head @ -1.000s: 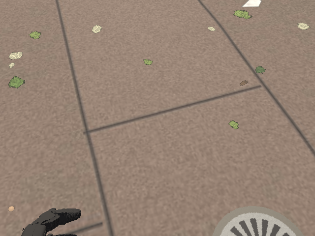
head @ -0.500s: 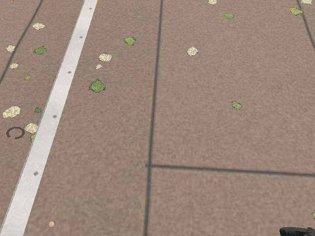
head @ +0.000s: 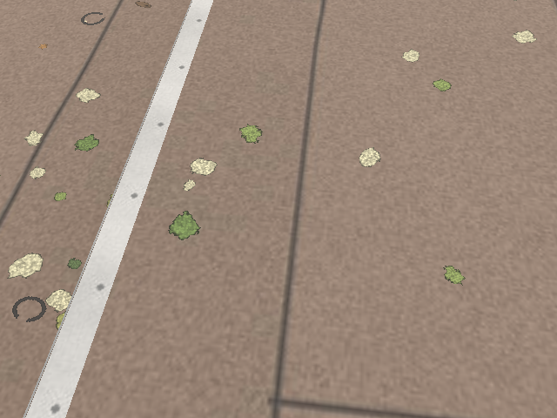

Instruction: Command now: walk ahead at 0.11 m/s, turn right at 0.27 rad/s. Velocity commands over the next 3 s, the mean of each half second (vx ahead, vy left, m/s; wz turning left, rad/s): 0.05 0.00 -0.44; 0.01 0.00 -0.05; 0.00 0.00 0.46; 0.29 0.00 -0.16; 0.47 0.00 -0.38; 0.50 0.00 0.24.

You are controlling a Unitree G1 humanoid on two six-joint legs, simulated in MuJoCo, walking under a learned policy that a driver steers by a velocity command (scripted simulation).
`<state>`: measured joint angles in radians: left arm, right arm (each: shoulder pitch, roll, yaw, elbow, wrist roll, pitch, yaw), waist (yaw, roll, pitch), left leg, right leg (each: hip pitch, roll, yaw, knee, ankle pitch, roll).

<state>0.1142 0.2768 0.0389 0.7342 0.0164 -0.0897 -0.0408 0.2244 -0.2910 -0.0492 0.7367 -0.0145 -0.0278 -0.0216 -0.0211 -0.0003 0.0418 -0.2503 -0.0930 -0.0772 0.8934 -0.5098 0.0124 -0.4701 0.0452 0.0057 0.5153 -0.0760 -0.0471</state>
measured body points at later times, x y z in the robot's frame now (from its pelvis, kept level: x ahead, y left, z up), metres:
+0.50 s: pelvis +0.06 +0.04 +0.02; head +0.09 +0.06 +0.47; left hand +0.29 +0.29 -0.09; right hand +0.11 -0.26 -0.07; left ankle +0.11 +0.15 -0.72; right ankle +0.03 -0.09 -0.64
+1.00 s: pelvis +0.05 +0.01 +0.01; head +0.07 +0.00 +0.46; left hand +0.28 +0.20 -0.09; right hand +0.06 -0.30 -0.10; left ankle +0.08 +0.14 -0.70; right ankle +0.00 -0.09 -0.72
